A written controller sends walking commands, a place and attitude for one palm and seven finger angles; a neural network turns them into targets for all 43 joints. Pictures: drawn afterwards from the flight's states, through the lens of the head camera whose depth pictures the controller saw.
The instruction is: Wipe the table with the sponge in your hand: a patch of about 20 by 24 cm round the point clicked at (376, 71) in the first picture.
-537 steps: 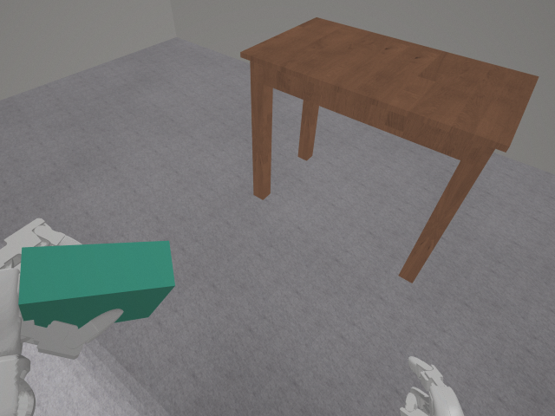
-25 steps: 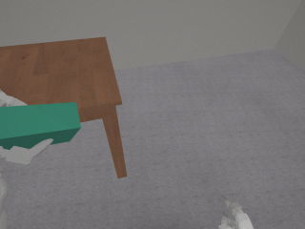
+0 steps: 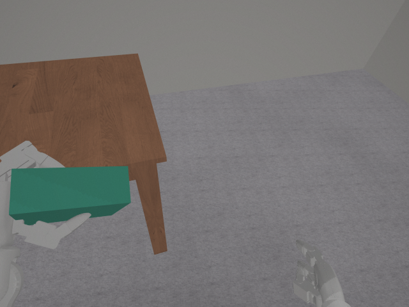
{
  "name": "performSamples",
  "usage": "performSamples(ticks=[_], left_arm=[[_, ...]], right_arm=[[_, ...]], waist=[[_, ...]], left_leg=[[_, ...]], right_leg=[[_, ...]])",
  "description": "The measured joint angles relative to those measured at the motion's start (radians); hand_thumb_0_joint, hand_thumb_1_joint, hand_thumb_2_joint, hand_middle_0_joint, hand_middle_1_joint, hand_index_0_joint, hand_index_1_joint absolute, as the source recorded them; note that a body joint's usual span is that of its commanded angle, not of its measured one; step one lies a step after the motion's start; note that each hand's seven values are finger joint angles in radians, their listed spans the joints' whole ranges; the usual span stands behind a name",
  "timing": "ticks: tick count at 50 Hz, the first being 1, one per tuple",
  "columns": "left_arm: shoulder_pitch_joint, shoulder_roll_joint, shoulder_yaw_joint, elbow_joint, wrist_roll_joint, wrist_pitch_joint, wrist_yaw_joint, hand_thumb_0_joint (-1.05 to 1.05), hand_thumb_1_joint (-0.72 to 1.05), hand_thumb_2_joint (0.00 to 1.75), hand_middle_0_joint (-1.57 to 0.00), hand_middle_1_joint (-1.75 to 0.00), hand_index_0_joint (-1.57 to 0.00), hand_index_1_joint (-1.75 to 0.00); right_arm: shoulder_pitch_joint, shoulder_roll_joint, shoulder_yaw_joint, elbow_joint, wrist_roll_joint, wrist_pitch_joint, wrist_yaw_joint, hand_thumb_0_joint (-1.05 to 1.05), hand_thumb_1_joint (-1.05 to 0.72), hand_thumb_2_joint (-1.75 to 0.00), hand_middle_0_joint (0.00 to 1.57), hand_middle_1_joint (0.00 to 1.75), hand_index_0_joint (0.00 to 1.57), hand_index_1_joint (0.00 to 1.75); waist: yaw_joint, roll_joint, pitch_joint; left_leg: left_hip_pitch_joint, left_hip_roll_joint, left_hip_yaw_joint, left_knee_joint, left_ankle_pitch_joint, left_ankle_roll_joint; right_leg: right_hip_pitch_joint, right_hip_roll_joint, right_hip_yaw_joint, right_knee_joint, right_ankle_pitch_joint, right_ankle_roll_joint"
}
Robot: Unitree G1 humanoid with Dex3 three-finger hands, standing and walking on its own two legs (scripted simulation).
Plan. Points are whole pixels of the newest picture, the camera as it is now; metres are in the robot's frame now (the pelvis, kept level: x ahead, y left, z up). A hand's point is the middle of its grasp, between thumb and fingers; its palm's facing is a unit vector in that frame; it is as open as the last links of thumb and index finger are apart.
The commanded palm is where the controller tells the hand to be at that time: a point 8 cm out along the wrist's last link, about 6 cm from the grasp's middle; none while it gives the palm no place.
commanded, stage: shuffle to correct the standing spot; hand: left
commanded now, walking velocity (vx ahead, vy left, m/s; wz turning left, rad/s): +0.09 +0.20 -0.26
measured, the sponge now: (89, 196) +0.24 +0.20 +0.14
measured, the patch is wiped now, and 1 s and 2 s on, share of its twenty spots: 0.00 0.00 0.00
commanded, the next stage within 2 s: none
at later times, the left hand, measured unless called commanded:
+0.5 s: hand (29, 142) +0.30 +0.31 +0.18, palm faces +0.36 -0.82 -0.43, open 9.4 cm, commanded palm +0.23 +0.34 +0.19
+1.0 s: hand out of the picture +0.29 +0.38 +0.19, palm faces +0.31 -0.84 -0.45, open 9.4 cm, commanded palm +0.24 +0.44 +0.19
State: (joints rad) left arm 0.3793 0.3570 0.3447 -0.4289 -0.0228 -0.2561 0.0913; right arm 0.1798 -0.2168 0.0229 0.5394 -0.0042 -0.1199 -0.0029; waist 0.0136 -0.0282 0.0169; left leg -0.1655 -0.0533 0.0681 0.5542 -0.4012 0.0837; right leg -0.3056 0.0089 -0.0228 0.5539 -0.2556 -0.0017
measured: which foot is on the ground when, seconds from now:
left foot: down 0.00-0.12, up 0.14-0.28, down 0.30-0.50, up 0.52-0.76, down 0.78-0.98, up 1.00-1.00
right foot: down 0.00-0.32, up 0.34-0.46, down 0.48-0.80, up 0.82-0.94, down 0.96-1.00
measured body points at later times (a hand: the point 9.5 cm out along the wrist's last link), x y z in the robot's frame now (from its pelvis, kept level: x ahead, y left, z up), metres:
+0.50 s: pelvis +0.04 +0.08 -0.03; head +0.06 +0.08 +0.42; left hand +0.28 +0.35 +0.20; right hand +0.18 -0.12 -0.11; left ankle +0.09 +0.23 -0.73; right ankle +0.04 +0.00 -0.73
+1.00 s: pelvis +0.05 +0.18 -0.01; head +0.07 +0.17 +0.44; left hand +0.27 +0.43 +0.21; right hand +0.23 -0.06 -0.08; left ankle +0.11 +0.29 -0.72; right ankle +0.06 +0.08 -0.73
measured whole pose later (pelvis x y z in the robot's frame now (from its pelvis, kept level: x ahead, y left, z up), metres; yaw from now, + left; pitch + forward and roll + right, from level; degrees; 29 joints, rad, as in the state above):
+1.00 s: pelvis +0.05 +0.18 -0.01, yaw -6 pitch -2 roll +0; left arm 0.44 0.38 0.36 -0.55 0.00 -0.22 0.14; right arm 0.16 -0.21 -0.01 0.55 0.01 -0.13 0.00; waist 0.01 0.02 0.07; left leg -0.38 0.01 0.05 0.75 -0.35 0.00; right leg -0.32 -0.03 -0.10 0.71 -0.35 -0.02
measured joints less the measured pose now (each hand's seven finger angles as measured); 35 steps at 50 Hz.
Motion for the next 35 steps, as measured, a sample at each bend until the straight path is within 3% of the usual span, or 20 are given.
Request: performSamples(ticks=[4,6,8,10,11,12,15,16,17,19,21,24,25,28,32,35], left_arm=[[0.029,0.040,0.028,-0.024,-0.008,0.033,-0.008,-0.01,-0.43,1.00,-0.82,-1.34,-0.82,-1.34],[0.034,0.052,0.035,-0.061,-0.012,0.044,-0.012,-0.01,-0.43,1.00,-0.82,-1.34,-0.82,-1.34],[0.023,0.065,0.035,-0.112,-0.020,0.041,-0.009,-0.01,-0.43,1.00,-0.82,-1.34,-0.82,-1.34],[0.023,0.063,0.040,-0.163,-0.024,0.011,0.002,-0.01,-0.43,1.00,-0.82,-1.34,-0.82,-1.34],[0.031,0.057,0.048,-0.186,-0.023,-0.002,0.008,-0.01,-0.43,1.00,-0.82,-1.34,-0.82,-1.34],[0.041,0.048,0.058,-0.206,-0.020,-0.011,0.013,-0.01,-0.43,1.00,-0.82,-1.34,-0.82,-1.34],[0.039,0.019,0.061,-0.227,-0.011,-0.015,0.012,-0.01,-0.43,1.00,-0.82,-1.34,-0.82,-1.34],[0.022,0.017,0.059,-0.218,-0.007,-0.012,0.009,-0.01,-0.43,1.00,-0.82,-1.34,-0.82,-1.34],[-0.008,0.026,0.063,-0.195,0.000,-0.010,0.008,-0.01,-0.43,1.00,-0.82,-1.34,-0.82,-1.34],[-0.058,0.056,0.090,-0.124,0.007,-0.011,0.010,-0.01,-0.43,1.00,-0.82,-1.34,-0.82,-1.34],[-0.085,0.082,0.118,-0.061,0.007,0.002,0.016,-0.01,-0.43,1.00,-0.82,-1.34,-0.82,-1.34],[-0.091,0.074,0.121,-0.028,0.010,0.029,0.021,-0.01,-0.43,1.00,-0.82,-1.34,-0.82,-1.34],[-0.083,0.059,0.110,-0.036,0.014,0.033,0.023,-0.01,-0.43,1.00,-0.82,-1.34,-0.82,-1.34],[-0.030,0.014,0.041,-0.077,0.012,0.032,0.016,-0.01,-0.43,1.00,-0.82,-1.34,-0.82,-1.34],[0.119,0.033,0.039,-0.103,0.005,0.001,0.008,-0.01,-0.43,1.00,-0.82,-1.34,-0.82,-1.34],[0.187,0.083,0.094,-0.072,0.011,-0.005,0.024,-0.01,-0.43,1.00,-0.82,-1.34,-0.82,-1.34]], right_arm=[[-0.003,0.010,-0.004,-0.042,0.000,0.025,0.004,0.01,-0.91,-0.90,0.20,0.30,0.20,0.30],[0.007,0.010,-0.010,-0.052,-0.001,0.031,0.011,0.01,-0.91,-0.90,0.20,0.30,0.20,0.30],[0.011,0.006,-0.017,-0.046,0.006,0.035,0.022,0.01,-0.91,-0.90,0.20,0.30,0.20,0.30],[0.006,-0.003,-0.016,-0.021,0.008,0.040,0.040,0.01,-0.91,-0.90,0.20,0.30,0.20,0.30],[0.003,-0.003,-0.015,-0.012,0.006,0.047,0.047,0.01,-0.91,-0.90,0.20,0.30,0.20,0.30],[0.001,-0.002,-0.014,-0.006,0.002,0.056,0.052,0.01,-0.91,-0.90,0.20,0.30,0.20,0.30],[0.005,-0.014,-0.017,0.001,0.002,0.063,0.039,0.01,-0.91,-0.90,0.20,0.30,0.20,0.30],[0.007,-0.018,-0.026,0.002,0.004,0.056,0.029,0.01,-0.90,-0.90,0.20,0.30,0.20,0.30],[0.001,-0.006,-0.037,0.011,0.004,0.048,0.017,0.01,-0.91,-0.90,0.20,0.30,0.20,0.30],[-0.010,0.041,-0.040,0.030,0.006,0.034,0.002,0.01,-0.91,-0.90,0.20,0.30,0.20,0.30],[-0.007,0.085,-0.020,0.034,0.010,0.026,0.003,0.01,-0.91,-0.90,0.20,0.30,0.20,0.30],[0.027,0.108,0.018,0.022,0.019,0.012,0.022,0.01,-0.91,-0.90,0.20,0.30,0.20,0.30],[0.037,0.100,0.027,0.017,0.020,0.009,0.028,0.01,-0.91,-0.90,0.20,0.30,0.20,0.30],[0.049,0.061,0.027,0.049,0.012,0.027,0.037,0.01,-0.90,-0.90,0.20,0.30,0.20,0.30],[0.064,0.023,0.005,0.084,0.012,0.063,0.028,0.01,-0.90,-0.90,0.20,0.30,0.20,0.30],[0.075,0.005,-0.020,0.076,0.014,0.073,0.010,0.01,-0.91,-0.90,0.20,0.30,0.20,0.30]], waist=[[-0.010,-0.007,0.017],[-0.010,0.007,0.028],[-0.004,0.010,0.050],[0.025,-0.007,0.066],[0.039,-0.020,0.068],[0.048,-0.032,0.069],[0.046,-0.022,0.071],[0.046,-0.014,0.074],[0.048,-0.019,0.085],[0.054,-0.035,0.101],[0.041,-0.045,0.104],[0.016,-0.031,0.089],[0.005,-0.011,0.085],[-0.045,0.044,0.081],[-0.055,0.030,0.050],[-0.049,-0.002,0.049]], left_leg=[[0.013,-0.011,0.016,0.023,-0.030,0.006],[-0.013,0.000,0.013,0.097,-0.048,-0.021],[-0.135,0.003,-0.014,0.354,-0.004,-0.095],[-0.272,-0.007,-0.089,0.609,-0.111,-0.100],[-0.319,0.012,-0.124,0.641,-0.143,-0.094],[-0.344,0.046,-0.153,0.599,-0.131,-0.091],[-0.297,0.129,-0.202,0.285,0.093,-0.111],[-0.267,0.126,-0.192,0.250,0.041,-0.154],[-0.264,0.110,-0.171,0.274,0.012,-0.167],[-0.247,0.091,-0.125,0.287,0.012,-0.146],[-0.225,0.084,-0.095,0.254,0.037,-0.127],[-0.209,0.078,-0.069,0.216,0.051,-0.123],[-0.215,0.080,-0.067,0.225,0.045,-0.113],[-0.278,0.054,-0.076,0.414,-0.004,-0.109],[-0.329,0.048,-0.048,0.527,0.015,-0.120],[-0.283,0.080,-0.041,0.333,0.031,-0.108]], right_leg=[[-0.012,-0.014,-0.001,0.069,-0.044,-0.015],[0.007,-0.013,-0.021,0.064,-0.066,-0.018],[0.015,-0.019,-0.039,0.068,-0.072,-0.017],[0.010,-0.026,-0.025,0.087,-0.080,-0.005],[0.004,-0.029,-0.010,0.096,-0.084,0.010],[-0.003,-0.033,0.006,0.105,-0.089,0.025],[-0.016,-0.051,0.039,0.179,-0.136,0.055],[-0.032,-0.063,0.055,0.236,-0.173,0.039],[-0.055,-0.067,0.082,0.318,-0.233,0.024],[-0.109,-0.042,0.111,0.480,-0.296,0.011],[-0.132,-0.020,0.077,0.523,-0.305,0.004],[-0.066,-0.003,0.000,0.302,-0.201,-0.002],[-0.049,0.003,-0.007,0.247,-0.136,-0.034],[-0.018,-0.009,-0.028,0.194,-0.125,-0.044],[0.014,-0.043,0.012,0.063,-0.068,-0.012],[0.022,-0.070,0.037,0.018,-0.042,0.010]])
